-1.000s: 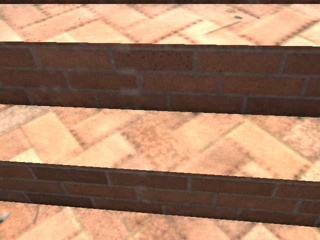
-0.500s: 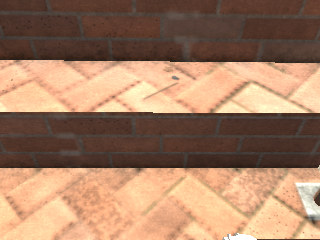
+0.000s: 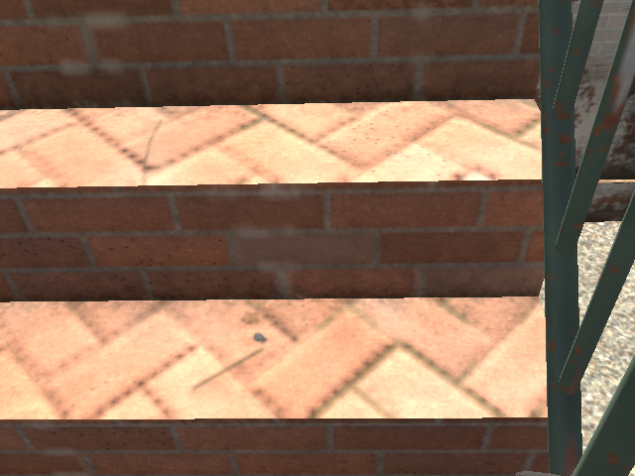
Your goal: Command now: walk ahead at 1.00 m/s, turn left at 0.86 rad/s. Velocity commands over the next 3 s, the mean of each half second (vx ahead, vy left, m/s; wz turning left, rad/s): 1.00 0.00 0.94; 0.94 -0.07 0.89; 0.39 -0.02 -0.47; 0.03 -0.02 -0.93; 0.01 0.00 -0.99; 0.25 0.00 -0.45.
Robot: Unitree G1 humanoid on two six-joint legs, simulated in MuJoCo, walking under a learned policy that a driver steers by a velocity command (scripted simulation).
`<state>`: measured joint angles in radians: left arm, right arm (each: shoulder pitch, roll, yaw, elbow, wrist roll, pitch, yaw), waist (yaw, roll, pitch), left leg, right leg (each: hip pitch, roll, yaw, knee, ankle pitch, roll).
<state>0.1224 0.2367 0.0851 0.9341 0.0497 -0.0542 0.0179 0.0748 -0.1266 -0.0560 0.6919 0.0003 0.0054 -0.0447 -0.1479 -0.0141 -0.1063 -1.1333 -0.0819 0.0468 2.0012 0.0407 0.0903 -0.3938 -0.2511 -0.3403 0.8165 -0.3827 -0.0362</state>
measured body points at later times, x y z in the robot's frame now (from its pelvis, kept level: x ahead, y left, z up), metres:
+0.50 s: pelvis +0.15 +0.09 +0.02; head +0.15 +0.12 +0.47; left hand +0.28 +0.35 -0.10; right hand +0.34 -0.17 -0.05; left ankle +0.17 +0.18 -0.61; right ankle +0.04 -0.11 -0.66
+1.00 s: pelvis +0.24 +0.16 +0.11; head +0.22 +0.20 +0.56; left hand +0.14 +0.45 +0.01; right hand +0.59 +0.17 +0.07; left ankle +0.13 +0.17 -0.52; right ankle +0.31 +0.09 -0.47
